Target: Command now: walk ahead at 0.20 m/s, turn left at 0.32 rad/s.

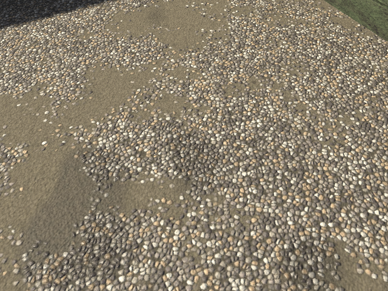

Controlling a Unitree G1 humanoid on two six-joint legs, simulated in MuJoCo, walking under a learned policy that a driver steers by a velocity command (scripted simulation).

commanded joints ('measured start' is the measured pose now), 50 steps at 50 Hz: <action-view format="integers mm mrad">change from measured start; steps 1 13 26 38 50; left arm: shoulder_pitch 22 -366 8 266 143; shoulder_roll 30 -21 64 116 144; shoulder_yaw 45 95 189 168 187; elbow -126 -281 -19 126 77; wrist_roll -85 -41 -24 -37 -76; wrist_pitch -19 -1 -35 -28 -74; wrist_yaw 80 86 47 91 57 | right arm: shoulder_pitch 351 110 37 -341 84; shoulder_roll -255 -86 21 60 -40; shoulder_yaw -94 -49 -71 -40 -79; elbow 142 -7 -68 -203 -66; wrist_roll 90 34 5 11 2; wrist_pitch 59 34 -36 -25 -53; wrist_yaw -11 -134 -131 -55 -58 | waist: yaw -18 -62 -23 70 -135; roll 127 158 -212 -124 136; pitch -170 20 80 90 -169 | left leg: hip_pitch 625 -174 -648 -443 658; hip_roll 385 102 -18 19 327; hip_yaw -617 -302 -268 -54 -498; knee -10 -226 860 327 -108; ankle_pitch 277 -159 -17 316 -38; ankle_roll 395 188 93 5 286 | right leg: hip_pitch -610 212 608 596 -194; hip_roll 33 60 -182 -148 23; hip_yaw -140 -51 371 112 114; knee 472 -709 -1378 -1428 -280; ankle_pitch -29 947 448 894 450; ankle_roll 48 62 -142 -212 -134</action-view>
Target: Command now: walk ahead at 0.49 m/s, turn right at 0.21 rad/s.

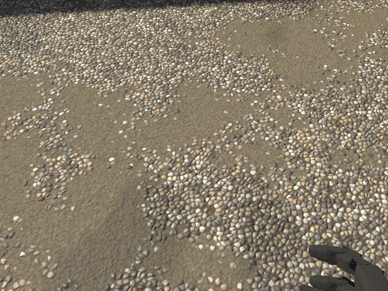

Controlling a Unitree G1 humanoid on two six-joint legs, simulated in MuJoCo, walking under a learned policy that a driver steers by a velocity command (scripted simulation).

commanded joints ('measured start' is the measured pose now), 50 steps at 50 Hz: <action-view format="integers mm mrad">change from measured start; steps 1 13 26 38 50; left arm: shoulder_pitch -120 -391 -365 -455 -463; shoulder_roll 141 43 142 218 169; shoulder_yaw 42 17 15 42 62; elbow -115 -253 -265 -227 -232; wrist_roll -5 41 48 31 35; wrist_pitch -34 27 51 92 88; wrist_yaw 16 -18 22 64 62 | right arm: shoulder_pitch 274 253 290 275 230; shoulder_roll -123 -161 -178 -165 -226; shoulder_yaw -51 -43 -44 -54 -59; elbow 59 188 216 131 59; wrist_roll -1 -14 24 0 1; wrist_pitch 4 -10 80 142 75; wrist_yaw -14 -58 -54 -44 -70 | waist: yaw -153 -88 -54 -117 -75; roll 111 68 -16 -114 132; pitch -135 6 -218 -133 -104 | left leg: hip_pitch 617 254 -133 165 379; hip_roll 343 212 102 91 234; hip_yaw -411 71 -128 10 -362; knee -299 -357 619 167 -264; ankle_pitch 64 596 -402 -138 217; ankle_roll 180 59 -117 -54 133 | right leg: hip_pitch -583 -288 201 -32 -425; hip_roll -79 -30 -303 -304 11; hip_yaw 23 -74 129 -83 -14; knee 234 -384 -696 -789 -15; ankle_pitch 152 692 809 314 221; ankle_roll -20 4 -235 -141 80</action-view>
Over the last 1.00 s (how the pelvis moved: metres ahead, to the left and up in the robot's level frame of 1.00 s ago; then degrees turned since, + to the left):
0.39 0.05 -0.02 17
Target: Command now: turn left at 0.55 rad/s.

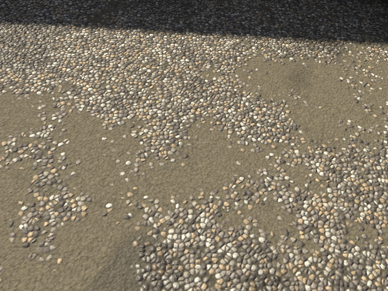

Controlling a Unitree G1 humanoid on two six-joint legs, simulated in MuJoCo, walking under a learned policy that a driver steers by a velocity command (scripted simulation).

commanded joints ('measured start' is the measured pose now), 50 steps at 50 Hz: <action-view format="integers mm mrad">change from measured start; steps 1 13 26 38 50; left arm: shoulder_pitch -49 39 2 -13 71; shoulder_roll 50 24 143 60 76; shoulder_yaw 10 -33 -8 -24 -31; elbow -66 -2 -72 -136 -122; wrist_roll -5 -6 -22 -29 15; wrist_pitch -22 -40 -14 24 -32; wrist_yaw -1 -62 -33 -74 -65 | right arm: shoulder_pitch -26 -70 -69 -102 -100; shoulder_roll -148 -81 -114 -192 -155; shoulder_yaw -30 16 -31 -39 -27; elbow -72 -52 -55 -76 -34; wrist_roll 7 -16 -10 -10 6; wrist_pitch -16 -5 -9 -14 6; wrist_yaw -15 1 -7 -29 -11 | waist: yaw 19 43 0 -2 38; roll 141 126 -55 164 -62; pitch -126 -130 -118 -89 -121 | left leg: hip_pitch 232 127 152 258 -260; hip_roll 213 166 13 288 124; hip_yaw -272 -213 -14 10 -19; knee -142 -54 59 -122 622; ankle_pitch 259 349 43 429 -309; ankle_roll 139 105 -4 156 -111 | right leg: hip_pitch -99 396 275 86 493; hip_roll -9 -32 -113 -51 -281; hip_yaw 53 -5 294 -32 205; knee -43 -658 -568 -175 -713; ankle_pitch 53 244 355 -60 462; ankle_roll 15 -10 -159 43 -269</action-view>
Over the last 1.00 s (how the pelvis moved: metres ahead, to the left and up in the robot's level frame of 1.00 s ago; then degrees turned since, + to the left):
0.24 0.03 0.02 11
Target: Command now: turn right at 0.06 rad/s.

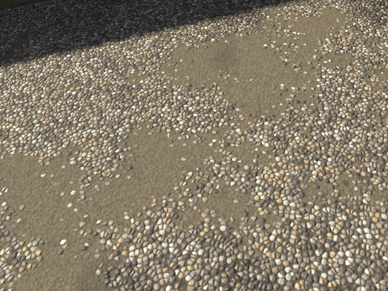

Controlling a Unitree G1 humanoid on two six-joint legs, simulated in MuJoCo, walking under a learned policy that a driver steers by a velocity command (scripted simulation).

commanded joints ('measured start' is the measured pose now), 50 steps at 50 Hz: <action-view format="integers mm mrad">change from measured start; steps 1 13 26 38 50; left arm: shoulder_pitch -40 -6 -108 -38 20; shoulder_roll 78 149 132 128 237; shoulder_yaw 7 35 41 50 55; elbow -29 23 -63 -19 -7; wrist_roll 2 -3 9 -19 -35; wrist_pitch -41 -18 -11 -14 -28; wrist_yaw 16 59 39 53 19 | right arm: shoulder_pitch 17 -24 129 -6 35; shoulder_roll -84 -63 -237 -138 -95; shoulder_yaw -18 -8 -53 -18 18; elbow -23 -64 -107 -130 -51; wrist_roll -3 13 -36 -1 -40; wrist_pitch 6 20 -4 -19 -39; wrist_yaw -14 -1 41 1 9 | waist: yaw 3 47 -70 9 -32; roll -143 -126 141 88 -175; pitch -139 -53 -256 -142 -153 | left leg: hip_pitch -66 -104 509 385 221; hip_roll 27 24 352 126 -103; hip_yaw -99 -66 -542 -310 -69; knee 57 -107 -646 -677 -482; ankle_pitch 104 92 1051 720 302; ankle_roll -3 -27 458 284 91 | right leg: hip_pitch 140 240 -346 -267 140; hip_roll -265 -344 -22 -42 -169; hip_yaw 213 161 44 99 228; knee -233 -287 612 344 -89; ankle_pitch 432 279 -457 -22 455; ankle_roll -170 -216 117 147 -63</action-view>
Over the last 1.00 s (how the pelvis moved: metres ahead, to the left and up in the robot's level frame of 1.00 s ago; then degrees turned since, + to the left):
0.01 -0.08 -0.01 -16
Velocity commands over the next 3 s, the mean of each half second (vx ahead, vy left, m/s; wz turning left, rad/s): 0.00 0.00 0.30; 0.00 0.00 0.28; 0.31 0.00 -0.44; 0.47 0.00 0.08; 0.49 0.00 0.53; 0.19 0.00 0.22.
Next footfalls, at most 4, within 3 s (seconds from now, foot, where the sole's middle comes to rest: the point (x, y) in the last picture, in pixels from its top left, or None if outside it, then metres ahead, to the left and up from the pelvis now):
0.48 left None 0.01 0.14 -0.77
0.96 right None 0.13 -0.07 -0.77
1.60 right None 0.40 -0.07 -0.77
2.16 left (162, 223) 0.68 0.18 -0.77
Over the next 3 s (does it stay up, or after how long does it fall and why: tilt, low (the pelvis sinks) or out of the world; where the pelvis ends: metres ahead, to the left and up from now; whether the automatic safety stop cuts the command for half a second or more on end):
stays up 0.89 0.13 0.00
